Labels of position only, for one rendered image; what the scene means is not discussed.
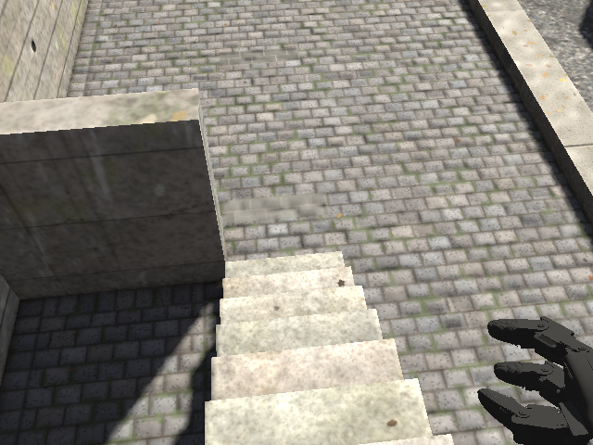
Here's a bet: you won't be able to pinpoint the stairs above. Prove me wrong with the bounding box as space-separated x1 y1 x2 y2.
205 251 454 445

